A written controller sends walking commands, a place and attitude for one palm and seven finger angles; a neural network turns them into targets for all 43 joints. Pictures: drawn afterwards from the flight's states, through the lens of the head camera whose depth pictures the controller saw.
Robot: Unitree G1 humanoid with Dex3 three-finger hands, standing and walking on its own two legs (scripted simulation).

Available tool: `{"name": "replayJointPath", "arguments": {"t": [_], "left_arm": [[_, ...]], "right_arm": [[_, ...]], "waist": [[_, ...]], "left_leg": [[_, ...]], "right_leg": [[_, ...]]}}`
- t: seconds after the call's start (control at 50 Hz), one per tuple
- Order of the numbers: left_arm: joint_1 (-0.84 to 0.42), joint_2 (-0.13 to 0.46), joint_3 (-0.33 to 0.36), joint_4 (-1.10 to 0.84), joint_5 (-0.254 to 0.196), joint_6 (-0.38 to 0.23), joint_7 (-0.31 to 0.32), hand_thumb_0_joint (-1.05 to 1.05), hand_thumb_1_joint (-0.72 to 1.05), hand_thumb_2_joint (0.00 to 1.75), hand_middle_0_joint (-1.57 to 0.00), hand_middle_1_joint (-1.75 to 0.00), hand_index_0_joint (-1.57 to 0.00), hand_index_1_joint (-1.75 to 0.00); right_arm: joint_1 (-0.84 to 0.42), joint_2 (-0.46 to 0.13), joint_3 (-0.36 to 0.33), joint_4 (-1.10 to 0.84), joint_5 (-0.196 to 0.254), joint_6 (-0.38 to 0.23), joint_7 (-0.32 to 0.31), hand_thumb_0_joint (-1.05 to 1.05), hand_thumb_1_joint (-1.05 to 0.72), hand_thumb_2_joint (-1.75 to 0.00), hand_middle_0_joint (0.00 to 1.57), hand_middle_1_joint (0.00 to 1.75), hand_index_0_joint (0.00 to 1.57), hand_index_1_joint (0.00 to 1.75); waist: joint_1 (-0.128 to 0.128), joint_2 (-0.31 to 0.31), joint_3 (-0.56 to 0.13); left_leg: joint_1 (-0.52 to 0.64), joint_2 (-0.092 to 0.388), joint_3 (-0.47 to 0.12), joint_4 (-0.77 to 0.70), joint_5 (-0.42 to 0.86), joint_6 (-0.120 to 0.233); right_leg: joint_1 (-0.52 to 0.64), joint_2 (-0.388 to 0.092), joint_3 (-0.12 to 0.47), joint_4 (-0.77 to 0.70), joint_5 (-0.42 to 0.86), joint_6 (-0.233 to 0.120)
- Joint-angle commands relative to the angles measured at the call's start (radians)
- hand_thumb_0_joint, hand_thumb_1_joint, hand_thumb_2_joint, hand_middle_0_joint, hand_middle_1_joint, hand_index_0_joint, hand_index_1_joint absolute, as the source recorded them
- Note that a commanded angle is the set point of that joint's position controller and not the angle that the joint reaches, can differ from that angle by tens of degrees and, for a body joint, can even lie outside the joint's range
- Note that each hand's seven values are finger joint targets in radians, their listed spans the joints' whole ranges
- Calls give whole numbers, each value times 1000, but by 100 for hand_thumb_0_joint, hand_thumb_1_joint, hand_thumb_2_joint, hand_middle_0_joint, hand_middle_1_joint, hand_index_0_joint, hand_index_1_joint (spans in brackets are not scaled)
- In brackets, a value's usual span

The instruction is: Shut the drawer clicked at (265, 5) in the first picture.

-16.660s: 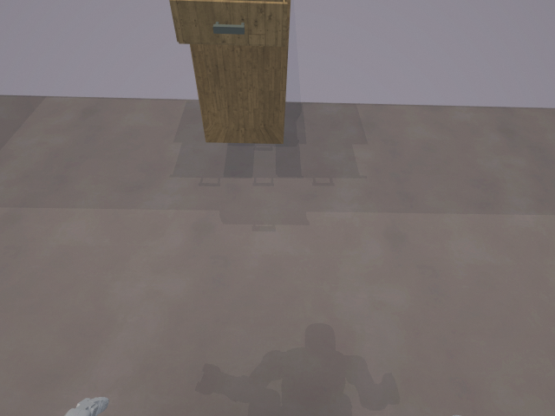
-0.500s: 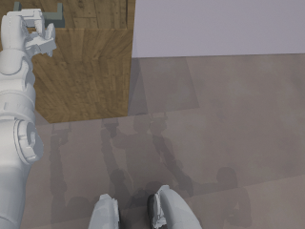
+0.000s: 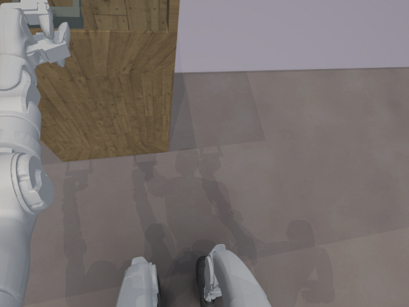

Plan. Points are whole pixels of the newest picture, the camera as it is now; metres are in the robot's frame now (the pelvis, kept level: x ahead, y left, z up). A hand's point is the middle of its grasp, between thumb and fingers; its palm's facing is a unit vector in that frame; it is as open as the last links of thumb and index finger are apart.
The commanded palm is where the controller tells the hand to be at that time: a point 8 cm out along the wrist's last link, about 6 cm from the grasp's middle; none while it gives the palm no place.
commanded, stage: pull the fist back off the drawer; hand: left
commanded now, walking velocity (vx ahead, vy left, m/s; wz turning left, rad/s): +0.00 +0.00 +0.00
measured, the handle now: (47, 8) +0.64 +0.20 +0.09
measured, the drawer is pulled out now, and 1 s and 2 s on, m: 0.00 0.00 0.00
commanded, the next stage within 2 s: draw the hand back to the body in 0.34 s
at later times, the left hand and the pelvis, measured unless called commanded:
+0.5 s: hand (65, 43) +0.56 +0.17 +0.09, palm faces +0.05 -1.00 -0.02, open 3.1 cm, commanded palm +0.50 +0.21 +0.10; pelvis +0.04 +0.00 +0.02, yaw -2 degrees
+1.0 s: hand (12, 99) +0.41 +0.19 +0.16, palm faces +0.07 -0.99 -0.12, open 3.2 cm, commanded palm +0.36 +0.24 +0.18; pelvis +0.06 -0.01 +0.07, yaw +0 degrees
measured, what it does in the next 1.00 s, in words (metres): rises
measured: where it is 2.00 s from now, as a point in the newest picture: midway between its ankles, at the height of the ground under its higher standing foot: (180, 302)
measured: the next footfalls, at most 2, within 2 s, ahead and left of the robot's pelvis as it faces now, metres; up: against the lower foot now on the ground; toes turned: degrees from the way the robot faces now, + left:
none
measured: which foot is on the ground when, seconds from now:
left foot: down 0.00-1.00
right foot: down 0.00-1.00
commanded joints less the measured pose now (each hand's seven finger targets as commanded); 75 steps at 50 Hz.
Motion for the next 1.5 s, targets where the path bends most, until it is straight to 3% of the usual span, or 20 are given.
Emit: {"name": "replayJointPath", "arguments": {"t": [0.0, 0.04, 0.1, 0.14, 0.2, 0.26, 0.42, 0.46, 0.5, 0.56, 0.6, 0.74, 0.78, 0.92, 0.94, 0.96, 0.98, 1.04, 1.22, 1.48], "left_arm": [[-550, 161, 45, -283, -39, -60, 40, 0, 90, 90, -140, -160, -140, -160], [-490, 175, 65, -290, -42, -61, 33, 0, 90, 90, -140, -160, -140, -160], [-438, 97, 21, -294, -52, -58, 29, 0, 90, 90, -140, -160, -140, -160], [-399, 168, 81, -346, -54, -73, 36, 0, 90, 90, -140, -160, -140, -160], [-309, 97, 51, -383, -62, -86, 34, 0, 90, 90, -140, -160, -140, -160], [-252, 151, 102, -433, -69, -104, 39, 0, 90, 90, -140, -160, -140, -160], [-105, 105, 105, -480, -87, -130, 29, 0, 90, 90, -140, -160, -140, -160], [48, 95, 113, -604, -109, -133, 18, 0, 90, 90, -140, -160, -140, -160], [188, 25, 76, -711, -142, -109, 2, 0, 90, 90, -140, -160, -140, -160], [341, -75, 8, -804, -189, -48, -16, 0, 90, 90, -140, -160, -140, -160], [401, -57, 31, -840, -212, -10, -10, 0, 90, 90, -140, -160, -140, -160], [541, -141, -53, -1109, -228, -4, 0, 0, 90, 90, -140, -160, -140, -160], [610, -139, -40, -1112, -242, 20, -7, 0, 90, 90, -140, -160, -140, -160], [724, -163, -57, -1251, -278, 101, -50, 0, 90, 90, -140, -160, -140, -160], [764, -73, -86, -1326, -154, 126, 61, 0, 90, 90, -140, -160, -140, -160], [812, -134, -105, -1357, -144, 150, 119, 0, 90, 90, -140, -160, -140, -160], [880, -151, -118, -1367, -130, 173, 157, 0, 90, 90, -140, -160, -140, -160], [955, -134, -97, -1439, -110, 212, 218, 0, 90, 90, -140, -160, -140, -160], [1100, -153, -101, -1651, -83, 241, 262, 0, 90, 90, -140, -160, -140, -160], [1505, -138, 7, -1922, -85, 221, 269, 0, 90, 90, -140, -160, -140, -160]], "right_arm": [[205, -209, -84, -28, -3, 5, -5, 0, -90, -90, 20, 30, 20, 30], [208, -208, -84, -36, -2, 18, -1, 0, -90, -90, 20, 30, 20, 30], [188, -199, -89, -45, 5, 30, 3, 0, -90, -90, 20, 30, 20, 30], [186, -200, -90, -59, 5, 38, 3, 0, -90, -90, 20, 30, 20, 30], [172, -185, -97, -74, 9, 49, 8, 0, -90, -90, 20, 30, 20, 30], [166, -184, -103, -82, 13, 65, 9, 0, -90, -90, 20, 30, 20, 30], [147, -164, -115, -96, 23, 93, 10, 0, -90, -90, 20, 30, 20, 30], [130, -160, -126, -130, 33, 98, 14, 0, -90, -90, 20, 30, 20, 30], [109, -144, -132, -153, 48, 95, 21, 0, -90, -90, 20, 30, 20, 30], [74, -131, -138, -166, 74, 88, 16, 0, -90, -90, 20, 30, 20, 30], [53, -139, -142, -167, 84, 80, 6, 0, -90, -90, 20, 30, 20, 30], [-32, -115, -133, -165, 92, 15, -16, 0, -90, -90, 20, 30, 20, 30], [-62, -118, -132, -168, 95, 2, -24, 0, -90, -90, 20, 30, 20, 30], [-181, -108, -109, -221, 110, -48, -45, 0, -90, -90, 20, 30, 20, 30], [-248, -99, -119, -228, 106, -33, -57, 0, -90, -90, 20, 30, 20, 30], [-256, -88, -115, -241, 102, -34, -64, 0, -90, -90, 20, 30, 20, 30], [-272, -86, -111, -236, 102, -31, -70, 0, -90, -90, 20, 30, 20, 30], [-306, -81, -98, -227, 99, -25, -83, 0, -90, -90, 20, 30, 20, 30], [-360, -71, -83, -203, 74, -57, -93, 0, -90, -90, 20, 30, 20, 30], [-373, -52, -96, -205, 57, -101, -74, 0, -90, -90, 20, 30, 20, 30]], "waist": [[-49, 226, -524], [-28, 214, -526], [-29, 185, -472], [6, 196, -524], [26, 173, -528], [52, 147, -545], [82, 137, -518], [135, 165, -617], [156, 141, -629], [153, 85, -527], [162, 12, -458], [174, 107, -394], [183, 43, -349], [214, 42, -269], [265, 15, -250], [246, 7, -220], [257, 10, -199], [267, -28, -149], [285, 13, -56], [313, 28, 9]], "left_leg": [[490, 6, -99, -176, 142, -14], [517, 9, -102, -186, 195, -20], [502, 8, -91, -197, 161, -15], [512, 3, -71, -195, 216, -14], [541, 4, -59, -205, 271, -17], [534, 1, -42, -206, 331, -15], [575, 0, -12, -215, 492, -20], [671, 2, -8, -233, 619, -28], [722, 8, -4, -260, 704, -30], [715, 15, 9, -305, 707, -22], [669, 10, 22, -341, 612, -15], [822, 10, 14, -399, 691, -29], [805, 7, 15, -423, 632, -27], [823, -11, 20, -493, 502, -21], [862, -19, 29, -544, 467, -14], [875, -18, 34, -573, 421, -14], [884, -13, 37, -597, 400, -15], [918, -12, 42, -651, 415, -9], [1050, -17, 42, -759, 436, -8], [1069, -12, 43, -774, 485, -12]], "right_leg": [[140, 39, 77, -127, 30, -15], [161, 43, 68, -124, 56, -19], [163, 42, 71, -140, 41, -15], [228, 44, 80, -141, 74, -17], [270, 46, 78, -146, 115, -16], [343, 48, 87, -146, 181, -14], [425, 49, 94, -142, 350, -14], [497, 49, 96, -152, 424, -15], [564, 52, 91, -179, 488, -13], [603, 48, 87, -224, 520, -4], [653, 46, 88, -250, 503, -1], [688, 33, 85, -297, 515, -4], [716, 30, 79, -316, 498, -3], [793, 16, 79, -370, 450, -12], [838, -8, 115, -428, 388, -21], [844, -10, 109, -453, 366, -19], [869, -15, 110, -471, 354, -19], [938, -13, 112, -518, 380, -17], [1020, -7, 107, -633, 365, -18], [1060, -11, 110, -663, 399, -12]]}}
